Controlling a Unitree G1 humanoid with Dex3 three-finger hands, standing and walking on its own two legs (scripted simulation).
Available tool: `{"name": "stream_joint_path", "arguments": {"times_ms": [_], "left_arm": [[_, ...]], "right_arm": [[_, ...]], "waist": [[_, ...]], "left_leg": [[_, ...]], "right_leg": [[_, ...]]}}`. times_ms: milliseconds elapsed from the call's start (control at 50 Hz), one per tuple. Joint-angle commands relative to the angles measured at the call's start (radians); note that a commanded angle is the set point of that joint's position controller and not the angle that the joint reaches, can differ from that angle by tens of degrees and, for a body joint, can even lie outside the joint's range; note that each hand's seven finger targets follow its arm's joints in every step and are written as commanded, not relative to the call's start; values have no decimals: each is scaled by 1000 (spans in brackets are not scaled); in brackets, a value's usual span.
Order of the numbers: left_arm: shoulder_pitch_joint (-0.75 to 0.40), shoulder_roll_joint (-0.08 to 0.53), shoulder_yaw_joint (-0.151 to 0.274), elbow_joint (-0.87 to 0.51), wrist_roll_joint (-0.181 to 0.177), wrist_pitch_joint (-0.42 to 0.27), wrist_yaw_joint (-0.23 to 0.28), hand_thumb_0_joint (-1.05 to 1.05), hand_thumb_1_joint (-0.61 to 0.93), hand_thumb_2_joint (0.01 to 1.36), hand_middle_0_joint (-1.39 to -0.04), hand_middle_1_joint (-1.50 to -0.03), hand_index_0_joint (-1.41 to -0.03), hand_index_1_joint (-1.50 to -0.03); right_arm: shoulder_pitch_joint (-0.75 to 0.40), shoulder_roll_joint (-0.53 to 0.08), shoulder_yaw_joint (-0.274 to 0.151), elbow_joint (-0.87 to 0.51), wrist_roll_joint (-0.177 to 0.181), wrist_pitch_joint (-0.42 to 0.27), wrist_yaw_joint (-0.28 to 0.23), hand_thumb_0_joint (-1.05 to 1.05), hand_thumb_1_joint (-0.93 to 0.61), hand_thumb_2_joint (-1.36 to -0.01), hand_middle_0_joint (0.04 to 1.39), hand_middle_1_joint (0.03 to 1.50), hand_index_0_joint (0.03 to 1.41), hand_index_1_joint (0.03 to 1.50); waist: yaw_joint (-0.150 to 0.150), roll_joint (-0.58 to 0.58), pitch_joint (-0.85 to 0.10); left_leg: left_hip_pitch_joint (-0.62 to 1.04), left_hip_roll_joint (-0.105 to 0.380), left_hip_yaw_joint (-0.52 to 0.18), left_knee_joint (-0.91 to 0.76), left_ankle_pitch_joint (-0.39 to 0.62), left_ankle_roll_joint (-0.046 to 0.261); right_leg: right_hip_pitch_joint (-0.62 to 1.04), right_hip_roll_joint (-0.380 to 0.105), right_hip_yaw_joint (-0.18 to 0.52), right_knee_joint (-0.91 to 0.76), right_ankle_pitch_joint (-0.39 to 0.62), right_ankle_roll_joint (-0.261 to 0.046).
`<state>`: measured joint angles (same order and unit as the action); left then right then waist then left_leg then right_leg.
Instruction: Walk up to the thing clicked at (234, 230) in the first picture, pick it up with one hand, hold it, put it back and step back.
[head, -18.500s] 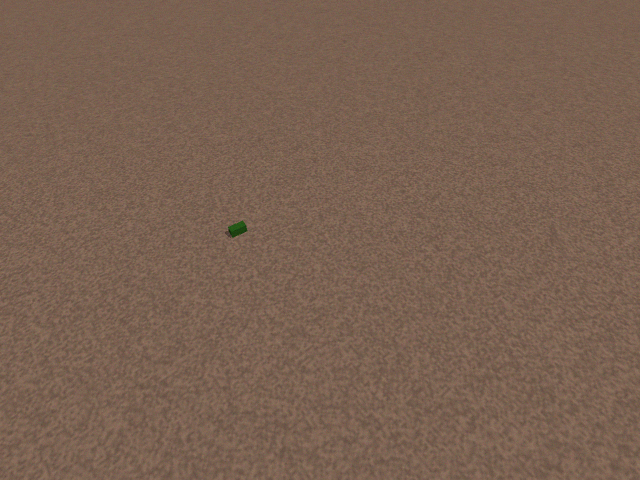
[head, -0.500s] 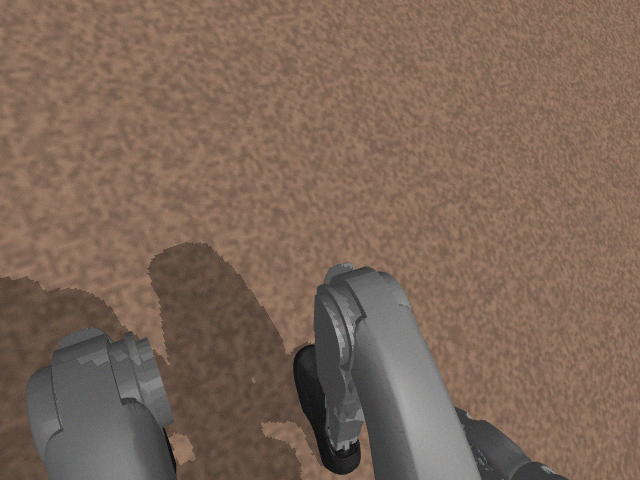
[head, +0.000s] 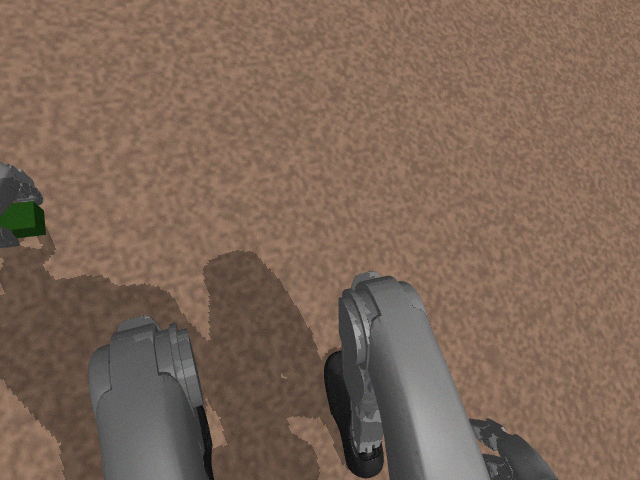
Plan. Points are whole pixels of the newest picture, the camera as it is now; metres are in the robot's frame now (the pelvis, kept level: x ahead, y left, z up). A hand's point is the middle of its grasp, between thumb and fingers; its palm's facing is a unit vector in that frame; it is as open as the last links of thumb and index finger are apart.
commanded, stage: lift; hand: left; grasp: from above
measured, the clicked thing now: (7, 221) +0.46 +0.34 -0.18
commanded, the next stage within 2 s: hold in 1.76 s
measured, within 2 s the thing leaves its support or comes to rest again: neither
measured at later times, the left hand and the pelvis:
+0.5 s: hand out of the picture +0.41 +0.34 -0.07, palm faces -0.47 -0.08 -0.88, open 6.3 cm; pelvis -0.01 +0.00 +0.05, yaw +3 degrees
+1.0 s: hand out of the picture +0.35 +0.31 +0.13, palm faces -0.43 -0.12 -0.89, open 6.3 cm; pelvis +0.00 +0.00 +0.20, yaw +6 degrees
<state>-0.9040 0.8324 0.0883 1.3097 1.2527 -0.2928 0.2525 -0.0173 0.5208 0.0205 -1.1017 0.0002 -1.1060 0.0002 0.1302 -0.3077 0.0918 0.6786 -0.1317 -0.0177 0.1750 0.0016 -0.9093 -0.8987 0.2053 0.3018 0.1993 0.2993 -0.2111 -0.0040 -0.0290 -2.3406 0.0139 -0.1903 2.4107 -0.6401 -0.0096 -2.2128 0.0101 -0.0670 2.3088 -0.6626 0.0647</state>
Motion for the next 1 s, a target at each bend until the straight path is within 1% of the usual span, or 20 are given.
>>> {"name": "stream_joint_path", "arguments": {"times_ms": [0,40,60,80,100,120,140,180,300,440,480,540,660,700,740,820,840,880,900,980], "left_arm": [[-306,269,44,-154,-16,1,32,0,976,215,-1337,-83,-1341,-82],[-334,276,40,-181,-15,-1,29,0,957,212,-1371,-96,-1367,-102],[-304,261,33,-164,-18,3,24,0,947,165,-1291,-100,-1287,-66],[-297,285,58,-171,-25,7,23,0,955,147,-1331,-101,-1348,-86],[-311,275,49,-191,-28,10,18,0,940,136,-1251,-86,-1270,-46],[-309,272,47,-201,-30,15,13,0,925,141,-1317,-88,-1329,-77],[-311,260,40,-218,-35,20,8,0,947,139,-1275,-120,-1309,-87],[-296,270,63,-239,-60,36,-5,0,934,86,-1237,-129,-1290,-77],[-235,243,60,-346,-96,56,-71,0,910,48,-1202,-118,-1268,-54],[-162,184,43,-463,-147,55,-119,0,920,109,-1214,-142,-1272,-87],[-117,185,48,-483,-163,58,-130,0,941,109,-1220,-157,-1283,-94],[-67,174,53,-550,-179,65,-146,0,945,105,-1207,-160,-1276,-92],[0,124,32,-683,-214,86,-174,0,937,64,-1175,-167,-1257,-86],[37,150,61,-718,-222,101,-173,0,938,95,-1190,-168,-1262,-97],[61,97,20,-761,-229,110,-184,0,941,106,-1187,-174,-1259,-102],[127,93,26,-804,-248,137,-196,0,928,88,-1181,-153,-1251,-84],[147,55,-4,-824,-250,143,-202,0,920,83,-1174,-153,-1245,-83],[196,39,-4,-834,-270,157,-208,0,924,84,-1176,-151,-1248,-81],[186,12,-31,-868,-273,162,-212,0,900,88,-1173,-129,-1236,-67],[269,-9,-31,-894,-284,176,-208,0,909,124,-1192,-149,-1248,-94]], "right_arm": [[182,-255,-93,-16,2,5,-35,0,-897,-897,200,300,200,300],[191,-246,-91,-12,4,9,-41,0,-916,-911,200,300,199,300],[198,-239,-93,-13,6,10,-41,0,-883,-890,200,300,200,300],[198,-249,-98,-12,8,10,-45,0,-913,-910,200,300,200,300],[199,-242,-100,-20,10,11,-46,0,-882,-889,200,300,200,300],[197,-239,-103,-17,13,12,-47,0,-913,-909,200,300,199,300],[204,-235,-107,-19,16,14,-47,0,-902,-904,200,300,200,300],[210,-238,-121,-21,26,16,-51,0,-901,-903,200,300,200,300],[215,-221,-153,-23,49,29,-59,0,-899,-902,200,300,200,300],[212,-198,-173,-50,71,41,-74,0,-897,-901,200,300,200,300],[201,-196,-176,-56,77,42,-81,0,-896,-900,200,300,200,300],[193,-190,-187,-72,89,45,-93,0,-894,-899,200,300,200,300],[167,-169,-194,-91,110,52,-118,0,-893,-898,200,300,200,300],[158,-168,-196,-95,115,57,-129,0,-894,-898,200,300,200,300],[143,-158,-193,-101,118,58,-137,0,-893,-897,200,300,200,300],[121,-155,-191,-107,132,58,-161,0,-891,-897,200,300,200,300],[117,-150,-190,-106,134,57,-167,0,-891,-897,200,300,200,300],[100,-141,-185,-104,139,54,-177,0,-890,-896,200,300,200,300],[96,-136,-183,-106,140,51,-182,0,-890,-896,200,300,200,300],[80,-122,-176,-100,150,38,-204,0,-892,-897,200,300,200,300]], "waist": [[-16,315,-640],[-16,333,-676],[-11,325,-680],[2,317,-674],[-1,331,-687],[6,348,-694],[7,354,-710],[21,354,-734],[48,329,-774],[52,260,-759],[67,239,-736],[88,241,-785],[92,239,-775],[110,222,-792],[103,239,-775],[122,239,-730],[116,238,-711],[123,202,-674],[116,207,-687],[130,172,-626]], "left_leg": [[551,-13,112,-270,86,27],[564,-12,120,-275,100,29],[574,-11,122,-283,106,29],[574,-15,121,-288,106,28],[585,-15,118,-305,89,28],[597,-12,119,-316,85,27],[612,-12,121,-326,89,28],[623,-16,121,-351,85,28],[667,-18,132,-394,104,34],[701,-15,130,-469,64,43],[705,-14,123,-505,24,45],[776,-7,111,-559,36,42],[888,-3,105,-666,65,38],[936,-2,111,-694,92,37],[978,3,100,-747,93,34],[1082,13,87,-867,51,29],[1092,14,92,-892,47,28],[1133,18,89,-942,36,28],[1164,18,93,-967,33,28],[1227,16,112,-1050,54,28]], "right_leg": [[252,26,-106,-238,145,-102],[273,26,-100,-241,164,-98],[288,27,-98,-244,170,-98],[275,22,-98,-251,162,-101],[276,23,-99,-255,148,-103],[276,22,-97,-251,149,-102],[292,22,-94,-262,157,-101],[299,17,-89,-269,154,-101],[349,9,-66,-313,168,-100],[410,8,-49,-409,132,-94],[421,7,-45,-438,97,-94],[469,11,-43,-463,119,-94],[570,7,-33,-553,150,-89],[618,6,-26,-595,161,-87],[654,5,-26,-615,173,-86],[728,7,-22,-702,149,-82],[753,7,-20,-731,147,-81],[799,8,-15,-784,137,-78],[835,10,-12,-812,139,-78],[946,10,4,-915,150,-78]]}}
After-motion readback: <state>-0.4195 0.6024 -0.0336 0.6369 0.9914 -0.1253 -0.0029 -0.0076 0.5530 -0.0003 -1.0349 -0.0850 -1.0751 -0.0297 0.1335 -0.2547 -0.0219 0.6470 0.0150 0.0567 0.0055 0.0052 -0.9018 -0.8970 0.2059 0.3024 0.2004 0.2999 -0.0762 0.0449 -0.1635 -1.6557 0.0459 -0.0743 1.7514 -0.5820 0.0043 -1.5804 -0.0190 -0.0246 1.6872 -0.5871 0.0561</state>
